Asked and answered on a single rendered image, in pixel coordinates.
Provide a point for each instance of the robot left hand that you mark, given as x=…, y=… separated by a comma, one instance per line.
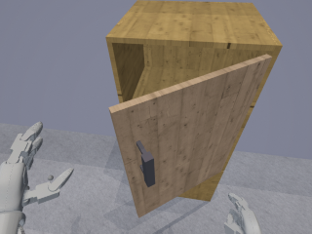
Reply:
x=14, y=178

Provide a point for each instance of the handle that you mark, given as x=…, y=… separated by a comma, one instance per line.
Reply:
x=147, y=167

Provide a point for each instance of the cupboard door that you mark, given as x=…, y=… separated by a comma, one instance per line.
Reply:
x=189, y=129

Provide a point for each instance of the robot left forearm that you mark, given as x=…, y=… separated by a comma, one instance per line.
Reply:
x=11, y=222

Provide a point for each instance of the robot right hand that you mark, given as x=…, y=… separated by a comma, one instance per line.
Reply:
x=246, y=219

